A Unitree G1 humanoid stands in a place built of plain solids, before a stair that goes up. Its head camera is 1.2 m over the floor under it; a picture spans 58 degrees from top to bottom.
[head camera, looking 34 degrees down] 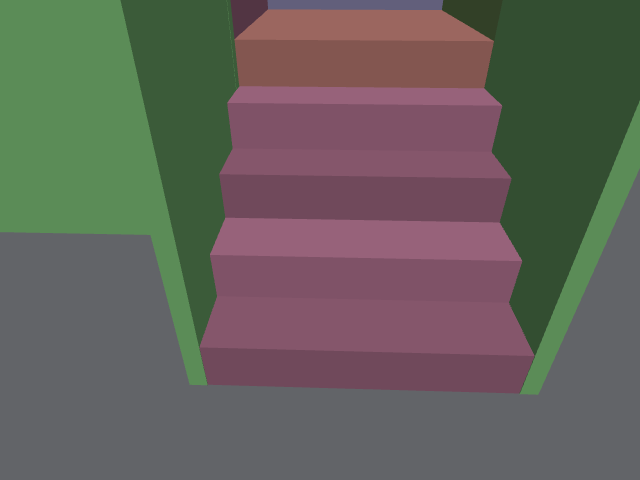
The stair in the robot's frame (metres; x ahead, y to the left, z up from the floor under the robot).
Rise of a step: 0.18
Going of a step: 0.24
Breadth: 1.02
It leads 2 degrees to the right of straight ahead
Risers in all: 5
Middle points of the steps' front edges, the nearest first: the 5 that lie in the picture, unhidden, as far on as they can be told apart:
0.90 -0.14 0.18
1.14 -0.15 0.36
1.38 -0.15 0.54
1.61 -0.16 0.72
1.85 -0.17 0.90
